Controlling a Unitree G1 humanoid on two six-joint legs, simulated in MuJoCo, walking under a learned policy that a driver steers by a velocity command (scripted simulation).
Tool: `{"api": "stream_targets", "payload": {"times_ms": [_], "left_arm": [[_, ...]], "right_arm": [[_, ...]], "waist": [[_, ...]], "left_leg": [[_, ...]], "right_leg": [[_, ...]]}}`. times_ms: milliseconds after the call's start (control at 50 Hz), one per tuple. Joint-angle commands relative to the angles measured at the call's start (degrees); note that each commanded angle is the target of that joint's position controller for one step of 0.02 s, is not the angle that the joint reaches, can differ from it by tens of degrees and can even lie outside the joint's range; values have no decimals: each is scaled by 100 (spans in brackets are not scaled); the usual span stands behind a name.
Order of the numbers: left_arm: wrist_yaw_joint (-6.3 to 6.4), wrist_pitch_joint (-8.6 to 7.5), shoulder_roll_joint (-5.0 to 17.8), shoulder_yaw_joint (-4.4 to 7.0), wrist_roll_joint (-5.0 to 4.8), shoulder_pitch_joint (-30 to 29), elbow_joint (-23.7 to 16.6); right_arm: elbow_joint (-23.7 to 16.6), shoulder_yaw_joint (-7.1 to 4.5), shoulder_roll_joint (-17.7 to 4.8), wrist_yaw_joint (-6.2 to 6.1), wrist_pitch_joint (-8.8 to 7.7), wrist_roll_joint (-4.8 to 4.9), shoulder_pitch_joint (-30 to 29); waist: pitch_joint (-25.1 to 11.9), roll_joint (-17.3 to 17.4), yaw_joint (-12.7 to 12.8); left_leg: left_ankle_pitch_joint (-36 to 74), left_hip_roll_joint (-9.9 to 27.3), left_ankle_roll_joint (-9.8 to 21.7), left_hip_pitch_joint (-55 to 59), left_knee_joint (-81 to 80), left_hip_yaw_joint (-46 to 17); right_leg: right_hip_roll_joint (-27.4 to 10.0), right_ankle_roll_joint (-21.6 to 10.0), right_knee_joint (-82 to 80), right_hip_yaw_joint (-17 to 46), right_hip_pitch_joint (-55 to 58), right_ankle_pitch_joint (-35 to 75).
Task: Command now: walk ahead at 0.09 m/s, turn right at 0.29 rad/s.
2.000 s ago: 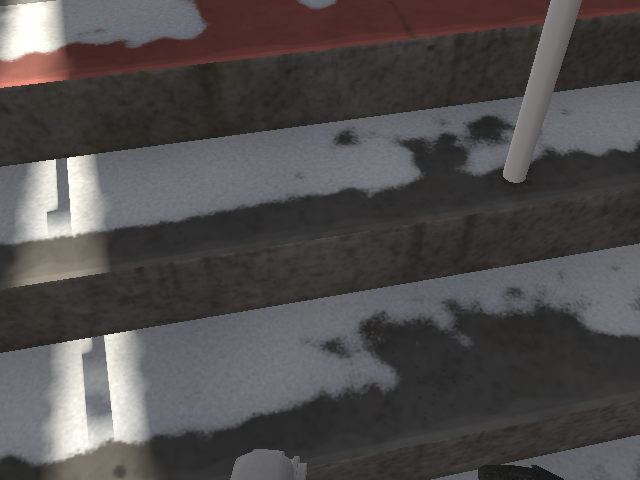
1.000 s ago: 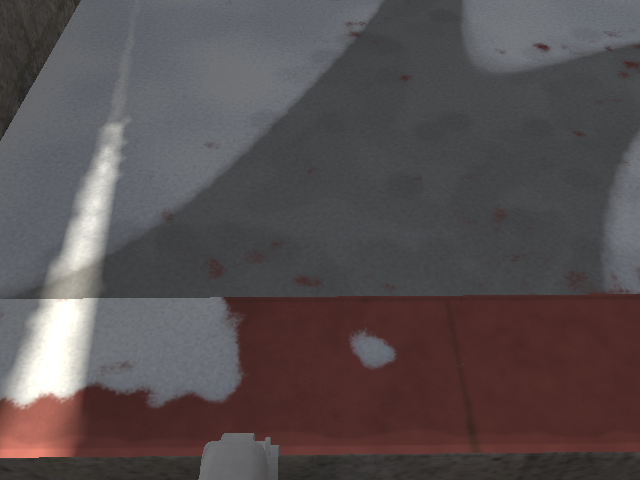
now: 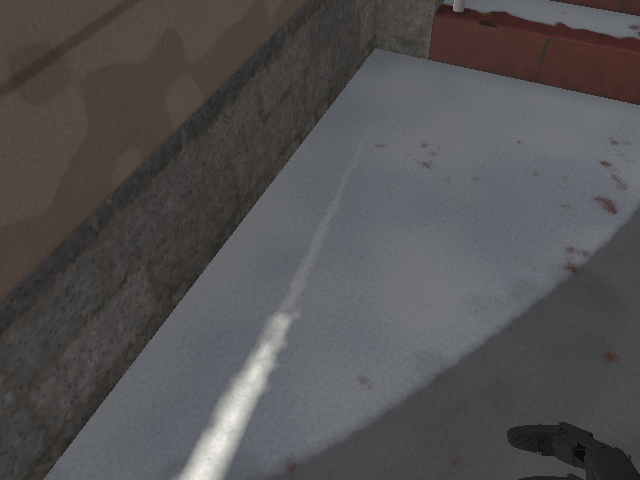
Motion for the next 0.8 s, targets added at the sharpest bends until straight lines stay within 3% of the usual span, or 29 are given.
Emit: {"api": "stream_targets", "payload": {"times_ms": [20, 60, 80, 100, 120, 140, 160, 180, 200, 220, 260, 300, 340, 380, 420, 440, 460, 480, 500, 520, 560, 580, 600, 640, 720, 780, 800], "left_arm": [[-52, -228, 927, 325, -42, -711, -703], [-127, -53, 916, 425, -44, -325, -675], [-121, -30, 656, 384, -137, -57, -753], [-40, -77, 154, 206, -141, 331, -906], [-29, -60, 527, 288, -65, -502, -1155], [-41, 59, 796, 374, -12, -817, -1155], [18, 177, 858, 415, 15, -601, -1013], [137, 473, 1021, 557, -437, -827, -1224], [193, 636, 875, 494, -442, -953, -1362], [202, 714, 700, 452, -390, -930, -1520], [152, 756, 482, 351, -357, -878, -1755], [114, 783, 381, 253, -293, -1011, -1916], [82, 792, 445, 229, -217, -1063, -2038], [30, 825, 684, 312, -227, -1001, -2092], [0, 859, 760, 388, -225, -750, -2073], [7, 872, 816, 447, -188, -547, -2000], [39, 843, 1066, 546, -115, -354, -2020], [112, 812, 1586, 661, -46, -282, -2183], [142, 802, 1978, 763, 13, -300, -2410], [156, 700, 1740, 725, 7, -445, -2501], [245, 635, 1225, 573, -85, -1042, -2686], [285, 650, 1123, 542, -138, -1211, -2747], [327, 664, 1052, 511, -116, -1249, -2797], [357, 670, 803, 396, -60, -1273, -2877], [368, 662, 803, 388, -82, -1034, -2883], [302, 723, 951, 408, -91, -879, -2823], [293, 742, 831, 349, -120, -939, -2801]], "right_arm": [[-468, -231, -557, -232, -26, 99, -87], [-547, -346, -778, -393, -105, 245, 109], [-644, -501, -1222, -535, -196, 335, 406], [-783, -555, -1432, -626, -235, 334, 760], [-657, -593, -1255, -730, -233, 121, 1462], [-603, -633, -1176, -823, -284, 28, 1331], [-706, -635, -1015, -844, -271, 82, 803], [-915, -287, -330, -776, 27, 344, 428], [-952, -252, -238, -736, 151, 381, 380], [-956, -265, -366, -723, 228, 291, 441], [-959, -337, -573, -720, 335, 169, 569], [-990, -381, -693, -760, 380, 150, 579], [-962, -472, -971, -786, 425, 224, 665], [-883, -555, -1160, -747, 436, 278, 837], [-798, -571, -1131, -710, 497, 400, 916], [-708, -551, -995, -678, 537, 425, 1070], [-611, -532, -801, -651, 591, 405, 1250], [-683, -455, -469, -622, 624, 286, 1225], [-1075, -428, -516, -688, 623, 296, 738], [-1111, -478, -675, -730, 631, 331, 479], [-974, -494, -695, -743, 646, 305, 739], [-1012, -514, -765, -794, 633, 242, 798], [-1050, -495, -702, -788, 583, 215, 803], [-1014, -437, -637, -773, 544, 245, 981], [-1159, -231, -338, -744, 532, 313, 775], [-1161, -218, -334, -637, 534, 394, 866], [-1101, -212, -297, -588, 524, 408, 1025]], "waist": [[-249, -678, -441], [-338, -705, -385], [-876, -344, -364], [-1696, 885, -335], [-1220, 1256, -877], [-842, 504, -924], [-659, 299, -656], [-459, -452, -376], [-350, -378, -403], [-303, -116, -353], [-278, 331, -332], [-234, 456, -357], [-287, 679, -387], [-301, 750, -442], [-185, 722, -341], [-131, 613, -333], [111, 36, -319], [342, -1471, -457], [221, -2181, -159], [203, -1641, -82], [165, -1084, -375], [136, -1072, -449], [-56, -1019, -504], [-287, -985, -529], [-208, -1102, -293], [-52, -1263, -205], [-31, -1226, -292]], "left_leg": [[42, -161, 114, 983, -1534, 264], [1236, -129, 624, 1863, -2462, 337], [3012, 417, 1349, 3130, -2312, -92], [3991, 1673, 2754, 4872, -2652, -1564], [3054, 2379, 3025, 5022, -3448, -2755], [1705, 2205, 2568, 4576, -3608, -2378], [833, 1885, 2116, 3849, -3761, -1831], [1618, 1779, 1667, 3588, -3291, -1178], [1809, 1644, 1513, 3214, -3327, -842], [1797, 1567, 1500, 2895, -3408, -580], [1403, 1428, 1561, 2733, -3487, -131], [922, 1334, 1514, 2533, -3495, 191], [544, 1367, 1492, 2307, -3484, 401], [119, 1562, 1457, 2374, -3410, 362], [-407, 1552, 1218, 2359, -3081, 472], [-638, 1400, 983, 2226, -2761, 634], [-1079, 1061, 560, 1638, -1974, 972], [-2188, 338, -38, 275, -18, 1541], [-2712, -77, -215, -385, 930, 585], [-2338, -36, -198, -516, 1631, 88], [-1451, 83, -133, -517, 1948, -202], [-1183, 60, -167, -345, 1944, -225], [-908, -22, -177, -145, 2079, -188], [-615, -94, -234, -49, 2054, -160], [-1033, -107, -197, 465, 522, 36], [-1681, -242, -105, 1186, -578, 253], [-1440, -203, -52, 1566, -1183, 250]], "right_leg": [[-1318, -1138, -452, 1439, 863, 4013], [-1282, -1050, -213, 1688, 899, 3398], [-992, -691, 341, 1556, 338, 2867], [-188, 44, 1346, 754, -1070, 806], [210, 447, 2632, 604, -2419, -2003], [-136, 486, 4016, 970, -2814, -1810], [-354, 554, 4708, 1117, -2690, -1296], [-446, 690, 4558, 975, -2689, -1197], [-534, 708, 4511, 1056, -2530, -1006], [-514, 753, 4606, 957, -2295, -772], [-580, 781, 4222, 817, -2167, -229], [-652, 696, 3207, 662, -1732, -42], [-617, 586, 2320, 404, -973, -338], [-600, 432, 1734, 245, -527, -457], [-456, 194, 687, 49, 42, -112], [-248, 37, 214, -43, 454, -55], [-447, -193, -369, 554, 916, 839], [-1639, -690, -911, 2506, 1388, 1859], [-2236, -1542, -1366, 3483, 960, 1493], [-2049, -1540, -1488, 3538, 753, 592], [-1564, -1017, -1354, 3029, 590, -267], [-1470, -953, -1299, 2823, 370, -92], [-1358, -894, -1171, 2684, 281, 155], [-1236, -907, -1026, 2554, 424, 297], [-1188, -914, -944, 2513, 535, 425], [-1288, -1026, -905, 2730, 473, 415], [-1299, -986, -855, 2696, 449, 541]]}}
Keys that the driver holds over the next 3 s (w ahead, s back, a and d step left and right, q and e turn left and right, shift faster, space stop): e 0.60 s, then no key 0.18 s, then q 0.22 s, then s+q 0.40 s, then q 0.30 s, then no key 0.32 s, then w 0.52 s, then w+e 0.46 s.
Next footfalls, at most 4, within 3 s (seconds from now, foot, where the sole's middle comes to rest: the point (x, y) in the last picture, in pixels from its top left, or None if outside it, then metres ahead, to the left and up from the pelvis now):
0.06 left None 0.14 0.11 -0.76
0.46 right None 0.05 -0.16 -0.76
0.86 left None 0.12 0.05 -0.76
1.32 right None -0.02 -0.18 -0.76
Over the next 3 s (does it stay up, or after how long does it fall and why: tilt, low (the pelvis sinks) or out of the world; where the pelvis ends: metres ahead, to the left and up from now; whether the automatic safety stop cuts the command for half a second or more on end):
stays up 0.17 -0.04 0.00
